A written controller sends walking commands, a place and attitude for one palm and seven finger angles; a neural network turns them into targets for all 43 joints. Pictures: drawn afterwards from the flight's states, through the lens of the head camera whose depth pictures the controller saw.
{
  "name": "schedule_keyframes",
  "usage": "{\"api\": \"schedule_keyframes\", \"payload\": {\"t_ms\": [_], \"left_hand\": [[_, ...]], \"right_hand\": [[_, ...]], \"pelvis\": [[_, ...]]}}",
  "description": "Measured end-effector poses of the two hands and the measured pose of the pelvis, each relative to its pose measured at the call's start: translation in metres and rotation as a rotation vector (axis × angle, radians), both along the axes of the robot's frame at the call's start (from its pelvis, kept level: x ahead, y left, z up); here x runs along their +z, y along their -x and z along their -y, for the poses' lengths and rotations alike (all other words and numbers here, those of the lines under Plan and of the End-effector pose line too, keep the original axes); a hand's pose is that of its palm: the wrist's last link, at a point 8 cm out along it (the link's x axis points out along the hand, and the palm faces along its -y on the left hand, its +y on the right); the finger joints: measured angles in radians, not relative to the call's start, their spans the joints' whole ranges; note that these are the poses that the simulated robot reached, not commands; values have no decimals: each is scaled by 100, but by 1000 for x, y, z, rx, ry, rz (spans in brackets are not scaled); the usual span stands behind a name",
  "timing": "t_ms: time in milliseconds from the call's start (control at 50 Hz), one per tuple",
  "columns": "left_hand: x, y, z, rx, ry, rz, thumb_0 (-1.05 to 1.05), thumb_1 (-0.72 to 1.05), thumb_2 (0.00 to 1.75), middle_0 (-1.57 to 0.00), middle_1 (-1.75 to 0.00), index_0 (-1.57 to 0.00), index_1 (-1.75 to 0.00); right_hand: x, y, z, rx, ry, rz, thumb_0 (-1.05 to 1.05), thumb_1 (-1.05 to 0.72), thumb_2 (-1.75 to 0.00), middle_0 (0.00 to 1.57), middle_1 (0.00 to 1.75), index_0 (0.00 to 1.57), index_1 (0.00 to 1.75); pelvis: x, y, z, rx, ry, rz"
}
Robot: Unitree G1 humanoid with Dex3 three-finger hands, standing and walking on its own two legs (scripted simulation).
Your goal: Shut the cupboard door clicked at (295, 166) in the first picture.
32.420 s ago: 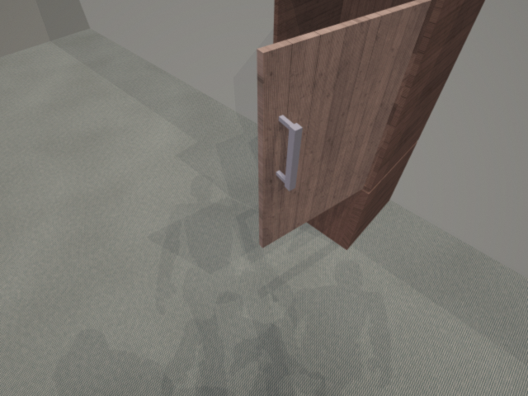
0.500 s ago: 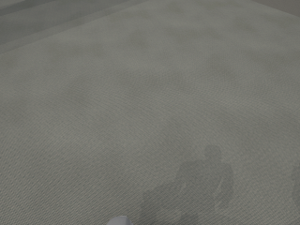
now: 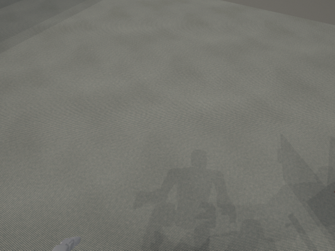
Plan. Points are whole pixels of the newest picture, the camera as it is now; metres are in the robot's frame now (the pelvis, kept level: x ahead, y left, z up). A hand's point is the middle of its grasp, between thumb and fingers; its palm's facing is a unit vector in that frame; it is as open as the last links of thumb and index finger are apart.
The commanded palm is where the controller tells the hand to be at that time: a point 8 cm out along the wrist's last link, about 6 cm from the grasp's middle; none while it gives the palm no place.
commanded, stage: turn to face it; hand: left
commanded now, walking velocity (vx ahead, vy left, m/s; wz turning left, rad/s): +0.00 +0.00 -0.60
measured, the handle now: out of the picture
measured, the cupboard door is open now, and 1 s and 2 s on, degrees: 47 47 47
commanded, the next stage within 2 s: take the last steps up to it in 1.90 s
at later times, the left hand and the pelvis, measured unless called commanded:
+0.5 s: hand (99, 234) +0.18 +0.20 -0.16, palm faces -0.28 -0.94 -0.20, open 7.4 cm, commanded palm none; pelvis +0.02 +0.03 +0.01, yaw -18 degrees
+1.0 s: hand (123, 223) +0.21 +0.14 -0.16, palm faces -0.53 -0.82 -0.22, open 7.4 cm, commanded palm none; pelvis +0.04 +0.02 +0.00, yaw -35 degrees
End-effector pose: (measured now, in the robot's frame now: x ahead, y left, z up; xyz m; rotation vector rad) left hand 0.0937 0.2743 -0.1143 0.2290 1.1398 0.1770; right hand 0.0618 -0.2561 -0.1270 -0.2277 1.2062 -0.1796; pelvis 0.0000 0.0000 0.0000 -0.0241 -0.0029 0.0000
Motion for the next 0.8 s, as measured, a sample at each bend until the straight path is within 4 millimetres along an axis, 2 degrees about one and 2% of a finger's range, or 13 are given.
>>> {"api": "schedule_keyframes", "payload": {"t_ms": [60,160,260,320,380,460,580,680,720,800], "left_hand": [[0,-20,12,-57,-23,28,0,91,90,-20,-30,-19,-30],[3,-29,25,-113,-13,-9,0,91,90,-20,-30,-20,-30],[-7,-39,25,-168,24,-49,0,91,90,-20,-30,-20,-30],[-21,-50,17,-192,50,-61,0,91,90,-21,-30,-20,-30],[-26,-64,13,-226,59,-74,0,91,90,-21,-30,-20,-30],[-17,-83,16,-270,67,-68,1,91,90,-20,-30,-20,-30],[-4,-111,40,-365,52,-46,1,91,90,-20,-30,-19,-30],[-3,-130,73,-460,12,10,0,91,90,-20,-30,-19,-30],[0,-130,82,-481,1,14,0,91,90,-20,-30,-20,-30],[5,-124,91,-507,-8,-19,0,91,90,-20,-30,-20,-30]], "right_hand": [[-12,17,18,-60,10,-48,0,-90,-90,20,30,20,30],[0,25,23,-123,23,-50,1,-91,-90,20,30,20,30],[11,21,8,-165,27,1,1,-91,-90,20,30,20,30],[11,22,-5,-186,46,39,0,-91,-90,20,30,20,30],[15,32,-19,-205,51,36,0,-91,-90,20,30,20,30],[21,52,-33,-249,34,-2,0,-91,-90,20,30,20,30],[14,87,-34,-358,-3,-41,0,-90,-90,21,30,21,30],[-11,119,-17,-458,-39,-59,0,-90,-90,21,30,21,30],[-15,127,-11,-488,-38,-82,0,-90,-90,20,30,20,30],[-7,128,-1,-530,-24,-67,1,-91,-90,20,30,20,30]], "pelvis": [[-6,-1,4,-38,-1,-7],[3,-5,1,-96,-23,-13],[5,-11,-11,-157,-30,-18],[-3,-17,-24,-198,-9,-26],[-3,-18,-29,-239,-9,-16],[7,-20,-30,-286,6,-12],[11,-20,-23,-366,14,-14],[-4,-17,-5,-431,-17,-11],[-4,-15,-4,-449,-11,-8],[5,-16,-3,-492,-25,-7]]}}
